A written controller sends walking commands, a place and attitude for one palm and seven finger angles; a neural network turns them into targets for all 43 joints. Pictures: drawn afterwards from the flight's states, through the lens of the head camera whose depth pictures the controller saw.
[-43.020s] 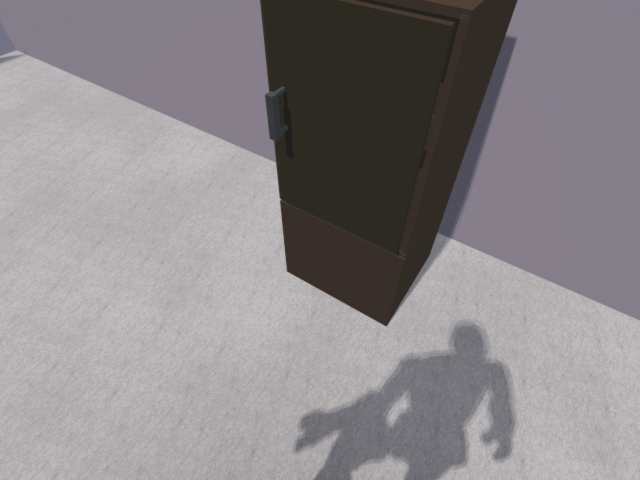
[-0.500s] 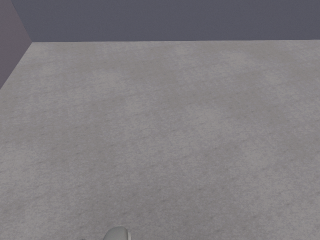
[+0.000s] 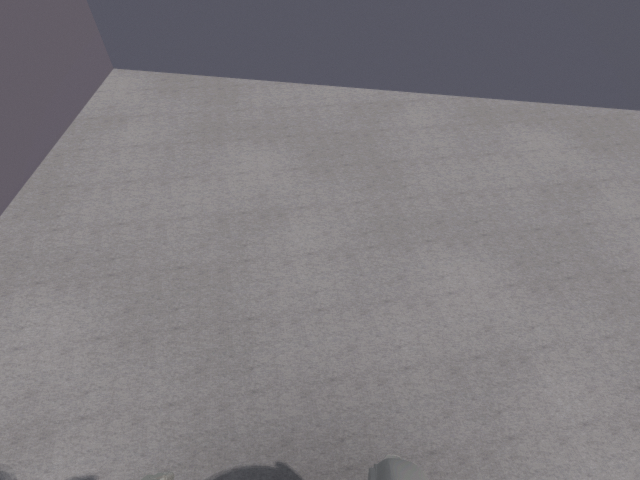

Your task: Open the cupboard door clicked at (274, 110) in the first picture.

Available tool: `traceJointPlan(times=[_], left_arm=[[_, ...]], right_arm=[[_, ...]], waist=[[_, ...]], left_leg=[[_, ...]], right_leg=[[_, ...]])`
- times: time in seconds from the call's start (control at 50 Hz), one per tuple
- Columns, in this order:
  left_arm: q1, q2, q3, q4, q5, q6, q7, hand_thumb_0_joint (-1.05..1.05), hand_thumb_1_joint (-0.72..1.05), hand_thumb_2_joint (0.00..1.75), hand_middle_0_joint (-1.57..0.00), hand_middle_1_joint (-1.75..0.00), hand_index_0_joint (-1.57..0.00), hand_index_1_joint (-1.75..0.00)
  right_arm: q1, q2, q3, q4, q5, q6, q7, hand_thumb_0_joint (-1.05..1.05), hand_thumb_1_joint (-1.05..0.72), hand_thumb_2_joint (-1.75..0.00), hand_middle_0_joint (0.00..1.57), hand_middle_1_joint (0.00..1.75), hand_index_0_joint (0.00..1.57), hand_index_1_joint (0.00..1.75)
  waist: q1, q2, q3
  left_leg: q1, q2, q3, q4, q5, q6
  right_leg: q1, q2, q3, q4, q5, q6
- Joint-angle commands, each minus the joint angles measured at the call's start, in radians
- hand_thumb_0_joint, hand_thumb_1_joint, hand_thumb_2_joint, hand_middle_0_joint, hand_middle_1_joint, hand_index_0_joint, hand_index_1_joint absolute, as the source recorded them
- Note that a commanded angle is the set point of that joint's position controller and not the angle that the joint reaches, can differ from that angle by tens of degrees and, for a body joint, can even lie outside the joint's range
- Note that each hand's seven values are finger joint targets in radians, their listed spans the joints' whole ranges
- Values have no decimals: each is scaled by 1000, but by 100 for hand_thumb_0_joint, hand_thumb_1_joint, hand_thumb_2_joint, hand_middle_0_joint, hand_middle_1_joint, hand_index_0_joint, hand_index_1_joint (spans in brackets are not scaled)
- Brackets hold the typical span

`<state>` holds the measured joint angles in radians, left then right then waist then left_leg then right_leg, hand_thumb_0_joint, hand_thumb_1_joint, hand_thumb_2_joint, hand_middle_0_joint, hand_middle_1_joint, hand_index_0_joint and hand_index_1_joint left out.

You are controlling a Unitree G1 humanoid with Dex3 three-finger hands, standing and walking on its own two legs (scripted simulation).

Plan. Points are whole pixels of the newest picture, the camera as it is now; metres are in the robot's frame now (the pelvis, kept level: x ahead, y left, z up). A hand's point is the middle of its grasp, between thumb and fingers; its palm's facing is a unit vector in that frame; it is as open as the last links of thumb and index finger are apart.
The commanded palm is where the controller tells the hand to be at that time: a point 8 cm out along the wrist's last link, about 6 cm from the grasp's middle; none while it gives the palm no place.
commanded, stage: turn to face it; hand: left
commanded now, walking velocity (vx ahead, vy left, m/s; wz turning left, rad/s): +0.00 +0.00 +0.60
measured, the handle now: out of the picture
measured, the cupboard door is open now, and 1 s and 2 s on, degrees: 40 40 40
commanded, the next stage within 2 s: none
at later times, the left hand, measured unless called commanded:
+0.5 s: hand out of the picture +0.04 +0.18 -0.18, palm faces +0.35 -0.91 -0.23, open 7.3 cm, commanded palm none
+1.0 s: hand out of the picture +0.08 +0.18 -0.16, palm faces +0.53 -0.79 -0.30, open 7.4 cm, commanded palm none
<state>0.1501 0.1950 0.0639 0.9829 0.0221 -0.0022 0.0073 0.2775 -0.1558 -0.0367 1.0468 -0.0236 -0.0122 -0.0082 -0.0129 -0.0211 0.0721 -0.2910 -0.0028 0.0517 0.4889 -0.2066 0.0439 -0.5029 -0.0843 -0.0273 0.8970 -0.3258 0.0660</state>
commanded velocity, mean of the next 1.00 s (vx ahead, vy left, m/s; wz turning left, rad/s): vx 0.00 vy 0.00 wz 0.60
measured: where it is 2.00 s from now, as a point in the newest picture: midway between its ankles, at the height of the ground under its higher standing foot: outside the picture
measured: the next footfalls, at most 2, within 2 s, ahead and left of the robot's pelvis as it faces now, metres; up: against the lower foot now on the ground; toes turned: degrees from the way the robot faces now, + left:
right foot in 0.12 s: +0.10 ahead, -0.14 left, +0.00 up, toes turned +0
left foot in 0.54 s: +0.08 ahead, +0.10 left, +0.00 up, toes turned +27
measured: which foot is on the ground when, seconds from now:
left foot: down 0.00-0.12, up 0.14-0.52, down 0.54-0.96, up 0.98-1.00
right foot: up 0.00-0.10, down 0.12-0.54, up 0.56-0.94, down 0.96-1.00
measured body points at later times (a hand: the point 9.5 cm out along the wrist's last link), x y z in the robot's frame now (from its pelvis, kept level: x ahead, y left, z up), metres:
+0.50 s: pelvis +0.06 -0.03 -0.01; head +0.11 +0.00 +0.44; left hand +0.02 +0.22 -0.16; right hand +0.27 -0.25 -0.13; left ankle +0.04 +0.09 -0.72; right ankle +0.06 -0.14 -0.74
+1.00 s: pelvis +0.10 -0.06 -0.01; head +0.16 -0.05 +0.43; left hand +0.06 +0.22 -0.13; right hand +0.30 -0.24 -0.17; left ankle +0.04 +0.07 -0.72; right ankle +0.16 -0.15 -0.74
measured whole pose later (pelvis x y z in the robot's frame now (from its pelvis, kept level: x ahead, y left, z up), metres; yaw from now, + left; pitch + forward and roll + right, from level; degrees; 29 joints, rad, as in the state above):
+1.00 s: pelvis +0.10 -0.06 -0.01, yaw +35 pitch +1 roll +1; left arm 0.13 0.21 0.04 0.86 0.02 0.01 0.01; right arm 0.18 -0.24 -0.08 0.93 -0.01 0.06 0.01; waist -0.03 0.05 0.10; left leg -0.43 -0.04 -0.10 0.79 -0.43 -0.03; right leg -0.32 -0.03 -0.05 0.62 -0.32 0.01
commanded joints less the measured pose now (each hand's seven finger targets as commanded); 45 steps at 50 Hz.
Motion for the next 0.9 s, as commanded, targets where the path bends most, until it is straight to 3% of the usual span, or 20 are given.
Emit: traceJointPlan(times=[0.0,0.06,0.08,0.1,0.12,0.14,0.18,0.22,0.3,0.4,0.46,0.48,0.5,0.52,0.54,0.6,0.64,0.76,0.84,0.88], left_arm=[[70,40,11,-60,-2,4,3,0,90,90,-20,-30,-20,-30],[132,77,22,-64,-7,-12,8,0,90,90,-20,-30,-20,-30],[157,121,31,-61,-3,-25,14,0,90,90,-20,-30,-20,-30],[192,228,51,-62,11,-31,25,0,90,90,-20,-30,-20,-30],[206,254,47,-70,3,-26,25,0,90,90,-20,-30,-20,-30],[148,208,33,-84,1,-27,29,0,90,90,-20,-30,-20,-30],[64,154,21,-102,-2,-22,35,0,90,90,-20,-30,-20,-30],[60,134,15,-109,-1,-24,31,0,90,90,-20,-30,-20,-30],[101,159,22,-105,4,-23,29,0,90,90,-20,-30,-20,-30],[145,208,39,-101,11,-17,24,0,90,90,-20,-30,-20,-30],[114,229,46,-109,6,-14,16,0,90,90,-20,-30,-20,-30],[93,232,44,-120,-3,-11,11,0,90,90,-20,-30,-20,-30],[67,163,33,-160,-12,-6,1,0,90,90,-20,-30,-20,-30],[6,131,14,-205,-8,6,7,0,90,90,-20,-30,-20,-30],[2,159,18,-212,-1,18,15,0,90,90,-20,-30,-20,-30],[8,158,28,-153,4,30,9,0,90,90,-20,-30,-20,-30],[52,152,27,-133,5,35,1,0,90,90,-20,-30,-20,-30],[23,138,19,-158,0,31,3,0,90,90,-20,-30,-20,-30],[20,125,14,-178,-9,24,7,0,90,90,-20,-30,-20,-30],[82,130,18,-163,-12,13,8,0,90,90,-20,-30,-20,-30]], right_arm=[[-29,-200,-54,-98,-3,3,-8,0,-90,-90,20,30,20,30],[-67,-208,-62,-120,4,15,-7,0,-90,-90,20,30,20,30],[-57,-174,-59,-128,11,13,-2,0,-90,-90,20,30,20,30],[-39,-104,-50,-145,18,10,4,0,-90,-90,20,30,20,30],[-57,-140,-60,-153,10,18,3,0,-90,-90,20,30,20,30],[-52,-139,-60,-145,8,25,8,0,-90,-90,20,30,20,30],[-59,-127,-58,-121,8,47,16,0,-90,-90,20,30,20,30],[-75,-111,-52,-127,7,53,25,0,-90,-90,20,30,20,30],[-146,-106,-44,-149,10,62,33,0,-90,-90,20,30,20,30],[-221,-115,-35,-197,12,50,39,0,-90,-90,20,30,20,30],[-147,-162,-46,-199,9,42,37,0,-90,-90,20,30,20,30],[-55,-211,-61,-177,5,37,36,0,-90,-90,20,30,20,30],[22,-340,-95,-167,-5,29,29,0,-90,-90,20,30,20,30],[77,-406,-105,-159,7,35,17,0,-90,-90,20,30,20,30],[54,-389,-95,-158,8,40,12,0,-90,-90,20,30,20,30],[-114,-308,-73,-209,2,31,-7,0,-90,-90,20,30,20,30],[-137,-290,-64,-215,4,23,-7,0,-90,-90,20,30,20,30],[-99,-288,-71,-207,3,23,1,0,-90,-90,20,30,20,30],[-120,-287,-80,-215,-3,34,3,0,-90,-90,20,30,20,30],[-146,-280,-85,-223,2,38,2,0,-90,-90,20,30,20,30]], waist=[[23,181,-78],[63,131,-102],[73,21,-131],[85,-287,-177],[93,-291,-184],[56,-176,-140],[12,-168,-99],[3,-165,-89],[21,-144,-69],[53,-184,-94],[3,-147,-144],[-57,-68,-198],[-103,244,-240],[-119,335,-262],[-93,196,-241],[-27,231,-101],[5,185,-100],[-1,163,-126],[2,191,-112],[29,198,-135]], left_leg=[[-68,223,-246,-166,153,120],[-120,185,-266,-47,168,76],[-211,119,-224,48,59,22],[-353,-35,-37,303,-276,-65],[-335,-24,-44,568,-463,-77],[-353,11,-93,689,-389,-76],[-339,55,-74,770,-279,-98],[-324,57,-45,731,-220,-109],[-270,53,13,537,-209,-118],[-190,32,73,282,-227,-96],[11,9,91,73,-99,-72],[196,30,57,-31,70,-53],[383,296,-306,-77,380,72],[386,456,-504,-98,726,197],[337,471,-418,-92,616,222],[125,297,-306,-139,359,136],[117,238,-251,-146,354,107],[125,220,-289,-141,265,121],[36,202,-348,-102,255,114],[-23,174,-363,-44,256,90]], right_leg=[[159,50,-41,-131,24,4],[343,60,-36,-372,111,-5],[492,-38,56,-501,190,-25],[605,-322,317,-579,349,-117],[505,-458,382,-594,465,-219],[471,-409,289,-575,495,-238],[399,-309,144,-555,494,-195],[391,-255,14,-540,569,-159],[422,-254,-76,-523,611,-152],[497,-285,-103,-437,732,-162],[424,-281,-157,-297,672,-117],[313,-257,-195,-146,551,-74],[13,-110,-213,101,-45,3],[-123,-31,-83,260,-364,24],[-122,-62,6,298,-335,8],[-102,-48,40,315,-150,23],[-82,-26,31,295,-67,30],[-26,11,22,104,-66,38],[133,64,-6,-140,-94,20],[271,87,-17,-301,2,10]])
